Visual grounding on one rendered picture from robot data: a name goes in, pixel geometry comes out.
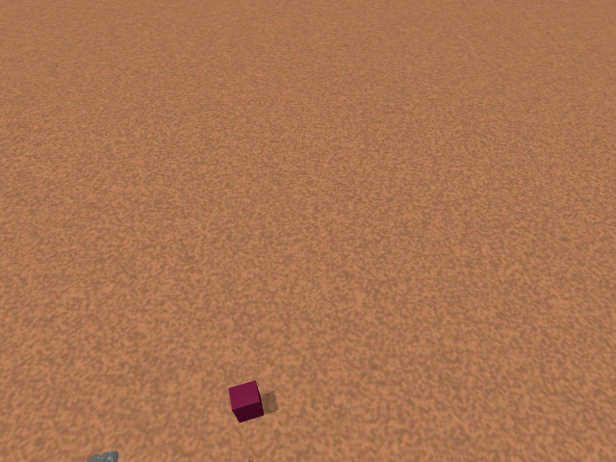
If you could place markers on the carton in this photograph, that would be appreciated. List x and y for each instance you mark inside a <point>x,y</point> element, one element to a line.
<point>246,402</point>

